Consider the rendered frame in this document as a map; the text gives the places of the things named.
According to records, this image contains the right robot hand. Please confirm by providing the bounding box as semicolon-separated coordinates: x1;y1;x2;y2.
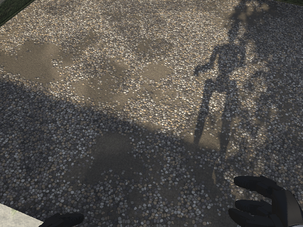
228;175;303;227

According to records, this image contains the left robot hand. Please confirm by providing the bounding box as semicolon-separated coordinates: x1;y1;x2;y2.
39;213;84;227

